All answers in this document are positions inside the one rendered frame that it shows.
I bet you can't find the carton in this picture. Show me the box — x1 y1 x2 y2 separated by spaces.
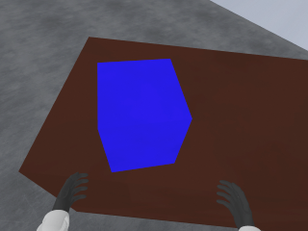
97 59 192 172

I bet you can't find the robot left forearm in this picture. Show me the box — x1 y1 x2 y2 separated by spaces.
37 210 69 231

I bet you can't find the robot left hand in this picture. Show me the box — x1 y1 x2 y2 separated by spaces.
52 172 89 213

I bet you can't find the pedestal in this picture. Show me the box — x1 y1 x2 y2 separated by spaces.
18 37 308 231

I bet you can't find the robot right hand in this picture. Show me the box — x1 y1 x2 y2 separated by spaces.
217 180 255 230

